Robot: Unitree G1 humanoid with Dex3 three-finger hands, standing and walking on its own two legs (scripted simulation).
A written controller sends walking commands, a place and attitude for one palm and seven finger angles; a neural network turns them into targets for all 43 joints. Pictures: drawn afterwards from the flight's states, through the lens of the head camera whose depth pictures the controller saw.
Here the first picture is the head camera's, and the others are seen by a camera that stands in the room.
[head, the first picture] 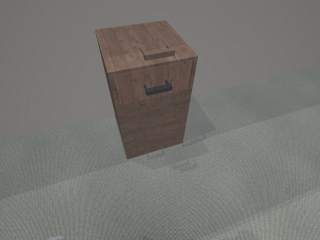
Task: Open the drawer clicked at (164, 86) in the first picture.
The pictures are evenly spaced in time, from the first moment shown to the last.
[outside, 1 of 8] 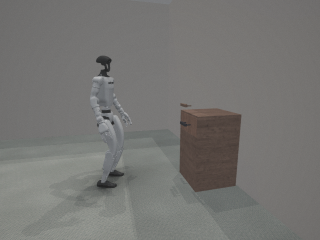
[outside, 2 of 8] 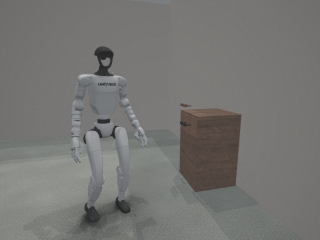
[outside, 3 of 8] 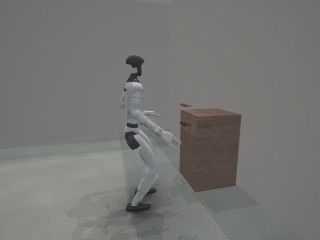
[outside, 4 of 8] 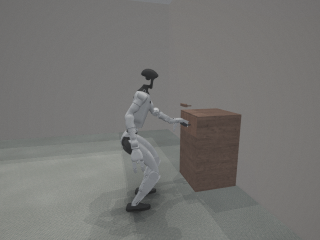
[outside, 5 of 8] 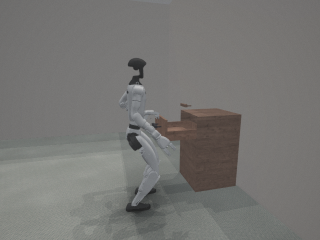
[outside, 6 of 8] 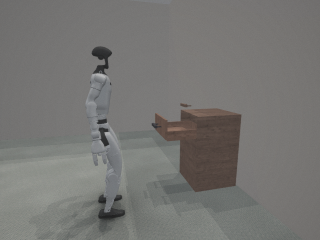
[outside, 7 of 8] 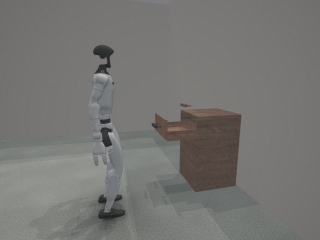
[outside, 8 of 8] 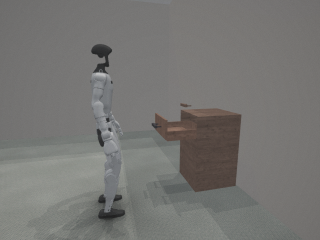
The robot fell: no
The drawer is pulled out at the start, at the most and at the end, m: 0.00 0.30 0.30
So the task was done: yes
